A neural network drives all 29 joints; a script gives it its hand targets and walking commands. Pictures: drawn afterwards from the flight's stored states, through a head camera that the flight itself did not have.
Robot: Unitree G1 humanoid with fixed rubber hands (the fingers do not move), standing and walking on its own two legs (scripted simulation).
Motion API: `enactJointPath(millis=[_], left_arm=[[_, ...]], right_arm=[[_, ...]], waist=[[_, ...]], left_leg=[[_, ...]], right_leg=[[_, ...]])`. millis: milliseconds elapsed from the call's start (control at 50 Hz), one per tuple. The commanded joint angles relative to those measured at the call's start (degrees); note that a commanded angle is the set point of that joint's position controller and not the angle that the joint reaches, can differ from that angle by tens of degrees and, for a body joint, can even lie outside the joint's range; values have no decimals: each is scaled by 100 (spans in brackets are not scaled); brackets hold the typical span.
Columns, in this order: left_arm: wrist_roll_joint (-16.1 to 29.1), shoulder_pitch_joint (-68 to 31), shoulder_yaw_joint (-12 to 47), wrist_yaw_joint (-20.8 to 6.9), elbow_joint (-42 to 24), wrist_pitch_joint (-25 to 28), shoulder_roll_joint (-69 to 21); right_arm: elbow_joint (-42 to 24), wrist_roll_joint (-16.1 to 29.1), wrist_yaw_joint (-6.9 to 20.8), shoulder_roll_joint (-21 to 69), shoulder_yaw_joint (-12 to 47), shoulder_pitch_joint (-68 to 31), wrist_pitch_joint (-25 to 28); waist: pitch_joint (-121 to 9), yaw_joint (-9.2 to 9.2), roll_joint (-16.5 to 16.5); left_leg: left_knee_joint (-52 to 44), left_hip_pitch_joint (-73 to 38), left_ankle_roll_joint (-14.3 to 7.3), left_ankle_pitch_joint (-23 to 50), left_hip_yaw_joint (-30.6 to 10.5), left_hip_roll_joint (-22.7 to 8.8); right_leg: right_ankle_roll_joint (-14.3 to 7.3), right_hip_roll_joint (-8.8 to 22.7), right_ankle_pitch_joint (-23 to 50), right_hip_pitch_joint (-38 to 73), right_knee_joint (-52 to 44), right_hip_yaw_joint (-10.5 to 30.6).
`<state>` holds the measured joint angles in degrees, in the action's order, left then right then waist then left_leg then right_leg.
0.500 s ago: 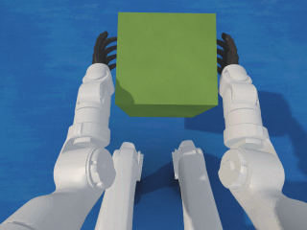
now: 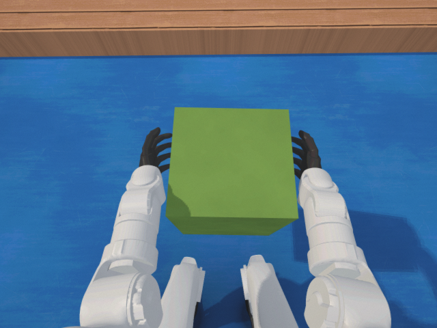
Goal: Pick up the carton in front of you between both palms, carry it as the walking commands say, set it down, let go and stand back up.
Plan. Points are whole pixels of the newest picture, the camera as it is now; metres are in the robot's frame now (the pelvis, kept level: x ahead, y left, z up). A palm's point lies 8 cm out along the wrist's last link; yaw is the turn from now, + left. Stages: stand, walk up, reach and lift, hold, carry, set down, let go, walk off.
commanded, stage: reach and lift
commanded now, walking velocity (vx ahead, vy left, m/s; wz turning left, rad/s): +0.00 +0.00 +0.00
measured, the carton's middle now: (228, 180) +0.41 -0.02 -0.11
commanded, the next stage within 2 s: hold in 1.72 s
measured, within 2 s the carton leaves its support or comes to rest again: neither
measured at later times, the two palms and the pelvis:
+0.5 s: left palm (113, 153) +0.36 +0.14 +0.12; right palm (342, 156) +0.36 -0.16 +0.11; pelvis +0.05 +0.00 +0.13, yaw +0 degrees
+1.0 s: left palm (83, 145) +0.34 +0.15 +0.18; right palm (370, 149) +0.34 -0.15 +0.18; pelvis +0.04 +0.00 +0.15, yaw -1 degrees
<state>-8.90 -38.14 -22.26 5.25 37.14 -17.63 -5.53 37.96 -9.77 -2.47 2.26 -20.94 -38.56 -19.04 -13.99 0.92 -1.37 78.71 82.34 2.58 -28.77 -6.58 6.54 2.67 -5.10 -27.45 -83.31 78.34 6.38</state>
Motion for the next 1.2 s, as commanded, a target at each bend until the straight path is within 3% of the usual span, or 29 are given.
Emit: enactJointPath(millis=[0,320,580,720,820,940,1180], left_arm=[[678,-3073,3266,-1439,251,48,-6159],[522,-1322,3630,-1518,-121,-19,-6122],[751,-313,4201,-1735,-1078,-974,-6089],[616,-171,3905,-1844,-1262,-1573,-5857],[473,-683,3550,-1948,-1078,-1636,-5897],[521,-1161,3660,-1991,-1219,-1601,-6030],[513,-862,3706,-1973,-1417,-1708,-5839]], right_arm=[[22,758,1410,6214,3167,-3071,144],[-423,657,1385,6257,3576,-1390,98],[-1350,866,1490,6302,4099,-414,-826],[-1592,712,1562,6078,3815,-290,-1425],[-1402,563,1670,6074,3460,-785,-1488],[-1527,652,1714,6253,3613,-1285,-1447],[-1714,652,1662,6150,3662,-974,-1564]], waist=[[-3795,52,137],[-2451,-5,146],[-1036,-72,139],[165,-52,103],[464,-71,96],[-23,-97,111],[-95,-102,142]], left_leg=[[-1381,-2446,-90,1251,588,341],[-3397,-4848,-186,2235,198,104],[-5045,-6877,-173,3062,105,-107],[-5637,-7174,-184,2321,153,-134],[-5707,-7055,-230,1563,226,-178],[-5626,-7226,-228,1677,253,-167],[-5770,-7508,-190,2212,291,-116]], right_leg=[[-120,-364,1467,3176,-1284,-618],[-186,-173,2374,5492,-3281,-256],[-164,-18,3101,7397,-4908,-156],[-215,-7,2269,7586,-5532,-216],[-259,21,1565,7506,-5583,-285],[-233,13,1656,7692,-5503,-289],[-169,-5,2210,7964,-5655,-280]])
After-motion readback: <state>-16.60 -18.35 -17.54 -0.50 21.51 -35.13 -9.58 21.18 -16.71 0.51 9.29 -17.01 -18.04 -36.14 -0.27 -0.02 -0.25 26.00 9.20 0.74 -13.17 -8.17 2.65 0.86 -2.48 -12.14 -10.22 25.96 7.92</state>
